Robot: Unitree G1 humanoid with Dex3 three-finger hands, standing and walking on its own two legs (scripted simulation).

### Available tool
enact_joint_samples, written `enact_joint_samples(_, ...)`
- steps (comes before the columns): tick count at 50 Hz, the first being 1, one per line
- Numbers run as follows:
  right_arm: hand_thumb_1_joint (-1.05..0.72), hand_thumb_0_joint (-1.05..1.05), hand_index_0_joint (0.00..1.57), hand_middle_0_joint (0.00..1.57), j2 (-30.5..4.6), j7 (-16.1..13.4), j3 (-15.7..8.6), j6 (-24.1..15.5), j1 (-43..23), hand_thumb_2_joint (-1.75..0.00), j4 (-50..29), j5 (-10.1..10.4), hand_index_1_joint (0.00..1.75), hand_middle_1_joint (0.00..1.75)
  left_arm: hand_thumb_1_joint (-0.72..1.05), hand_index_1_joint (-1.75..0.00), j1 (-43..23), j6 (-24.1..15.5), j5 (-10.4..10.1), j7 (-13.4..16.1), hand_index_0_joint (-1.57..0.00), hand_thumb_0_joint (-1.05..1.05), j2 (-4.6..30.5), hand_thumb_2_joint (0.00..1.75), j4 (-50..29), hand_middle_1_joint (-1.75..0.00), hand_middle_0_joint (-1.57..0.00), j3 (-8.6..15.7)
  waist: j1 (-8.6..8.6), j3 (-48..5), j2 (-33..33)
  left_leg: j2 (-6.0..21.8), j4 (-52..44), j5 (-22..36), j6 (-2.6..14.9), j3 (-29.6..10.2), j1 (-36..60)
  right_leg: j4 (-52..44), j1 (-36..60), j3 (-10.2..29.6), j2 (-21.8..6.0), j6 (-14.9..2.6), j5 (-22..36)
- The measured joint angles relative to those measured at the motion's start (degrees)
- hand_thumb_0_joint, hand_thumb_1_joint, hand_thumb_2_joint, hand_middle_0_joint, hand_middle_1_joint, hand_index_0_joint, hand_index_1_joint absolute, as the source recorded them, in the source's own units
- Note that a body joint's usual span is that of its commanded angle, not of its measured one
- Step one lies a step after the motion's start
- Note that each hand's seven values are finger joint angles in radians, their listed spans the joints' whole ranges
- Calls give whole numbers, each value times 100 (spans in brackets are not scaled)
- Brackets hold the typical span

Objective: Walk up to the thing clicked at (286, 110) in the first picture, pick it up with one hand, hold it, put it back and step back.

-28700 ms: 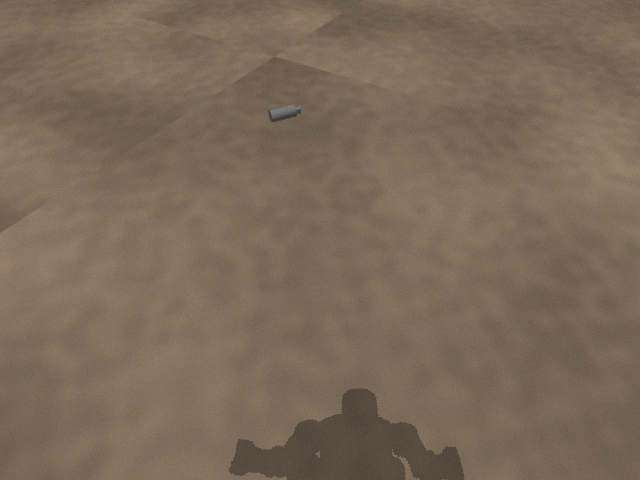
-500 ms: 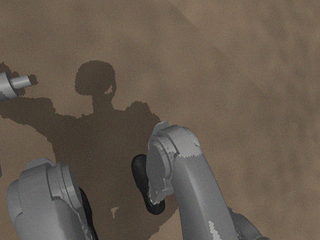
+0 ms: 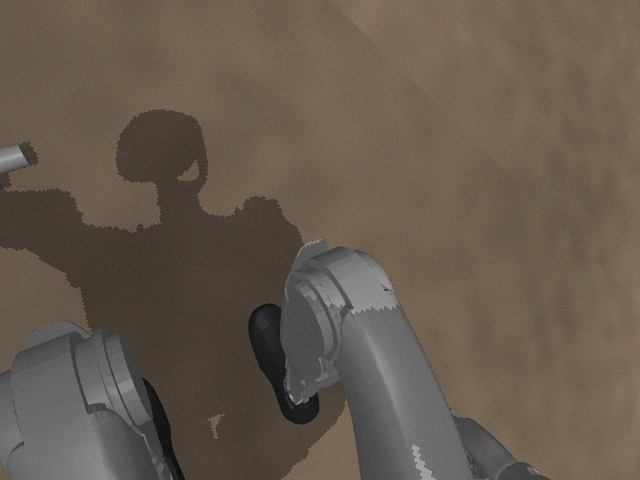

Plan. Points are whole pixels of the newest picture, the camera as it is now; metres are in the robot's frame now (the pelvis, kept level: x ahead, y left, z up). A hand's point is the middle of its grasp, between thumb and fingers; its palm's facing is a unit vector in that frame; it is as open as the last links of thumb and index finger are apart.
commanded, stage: rest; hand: left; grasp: from above
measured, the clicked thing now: out of the picture +0.47 +0.30 -0.28
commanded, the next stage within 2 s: open in 0.02 s
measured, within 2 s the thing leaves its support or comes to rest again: rests again in 0.52 s
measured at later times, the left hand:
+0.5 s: hand out of the picture +0.47 +0.31 -0.24, palm faces -0.44 -0.16 -0.89, open 11.6 cm
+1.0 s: hand out of the picture +0.47 +0.31 -0.25, palm faces -0.44 -0.16 -0.88, open 14.0 cm
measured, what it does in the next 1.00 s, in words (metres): stands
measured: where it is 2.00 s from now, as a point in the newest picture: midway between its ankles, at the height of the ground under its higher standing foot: (227, 422)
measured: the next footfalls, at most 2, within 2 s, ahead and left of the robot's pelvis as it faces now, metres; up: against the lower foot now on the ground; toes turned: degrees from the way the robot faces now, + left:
none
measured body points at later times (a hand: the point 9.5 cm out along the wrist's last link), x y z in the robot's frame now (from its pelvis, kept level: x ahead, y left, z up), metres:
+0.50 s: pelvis +0.00 +0.00 +0.00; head +0.28 +0.12 +0.32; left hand +0.49 +0.31 -0.19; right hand +0.04 -0.25 -0.05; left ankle +0.06 +0.11 -0.27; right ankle +0.11 -0.10 -0.27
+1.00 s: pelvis -0.01 +0.00 +0.00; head +0.28 +0.12 +0.32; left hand +0.48 +0.32 -0.20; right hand +0.03 -0.25 -0.05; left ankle +0.06 +0.11 -0.27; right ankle +0.11 -0.10 -0.27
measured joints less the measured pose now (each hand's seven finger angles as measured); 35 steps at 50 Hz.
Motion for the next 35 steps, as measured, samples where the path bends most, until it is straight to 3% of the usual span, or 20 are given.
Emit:
enact_joint_samples(10,-91,0,20,20,-63,-10,113,-50,-42,-90,-56,-14,30,30,12,-51,-128,-58,-16,9,-75,0,165,44,200,-54,-74,-92,-44,86,-54,16,8,15,-5,-51,37,-29,40,-40,25,4,47)
enact_joint_samples(17,-90,0,20,20,-71,-6,158,-72,-12,-90,-33,-1,30,30,10,-59,-144,-61,-67,56,-64,0,156,52,100,-63,-62,-276,-8,70,-73,36,0,15,-11,-72,58,-56,52,-54,48,5,75)
enact_joint_samples(25,-90,0,20,20,-54,-19,206,-41,-10,-90,-48,43,30,30,-12,-74,-246,26,-193,-10,-42,0,147,68,191,-76,-39,-418,-25,8,-6,32,-35,46,0,-82,66,-104,77,-62,51,15,99)
enact_joint_samples(35,-90,0,20,20,-68,-79,265,-10,34,-90,-132,45,30,30,-39,-93,-215,-90,-143,-132,-18,0,257,88,227,-94,-17,-351,-60,48,-52,35,-59,86,4,-76,89,-129,103,-55,55,21,138)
